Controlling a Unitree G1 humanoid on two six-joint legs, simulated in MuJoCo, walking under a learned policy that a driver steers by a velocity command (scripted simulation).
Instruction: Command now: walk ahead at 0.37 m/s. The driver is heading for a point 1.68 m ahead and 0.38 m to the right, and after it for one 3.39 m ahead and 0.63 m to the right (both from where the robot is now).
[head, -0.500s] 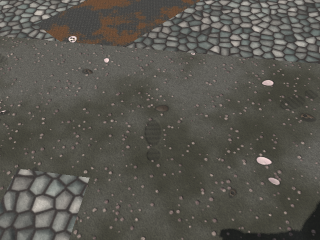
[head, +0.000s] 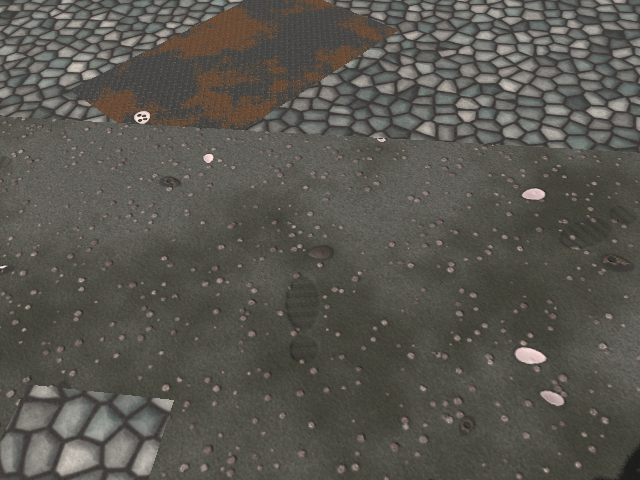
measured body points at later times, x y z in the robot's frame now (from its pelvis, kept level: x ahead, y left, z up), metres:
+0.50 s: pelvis +0.25 +0.00 -0.02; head +0.29 +0.00 +0.43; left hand +0.16 +0.23 -0.16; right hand +0.44 -0.23 -0.13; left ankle +0.36 +0.06 -0.74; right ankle +0.02 -0.08 -0.71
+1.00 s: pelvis +0.53 -0.02 -0.01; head +0.57 -0.02 +0.44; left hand +0.74 +0.19 -0.12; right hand +0.43 -0.24 -0.15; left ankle +0.36 +0.06 -0.74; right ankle +0.67 -0.11 -0.73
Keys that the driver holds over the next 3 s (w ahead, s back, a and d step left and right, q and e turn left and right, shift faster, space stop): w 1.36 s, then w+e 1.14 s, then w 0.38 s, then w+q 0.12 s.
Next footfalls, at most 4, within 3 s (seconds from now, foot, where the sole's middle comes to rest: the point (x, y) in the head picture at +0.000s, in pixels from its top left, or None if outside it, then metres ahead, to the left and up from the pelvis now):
0.48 left None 0.40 0.06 -0.77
1.02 right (395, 395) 0.71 -0.10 -0.77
1.56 left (315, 291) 1.02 0.07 -0.77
2.12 right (403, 230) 1.22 -0.18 -0.77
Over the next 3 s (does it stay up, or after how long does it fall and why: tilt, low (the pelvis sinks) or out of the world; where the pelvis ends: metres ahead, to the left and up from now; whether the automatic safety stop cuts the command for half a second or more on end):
stays up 1.50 -0.29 0.01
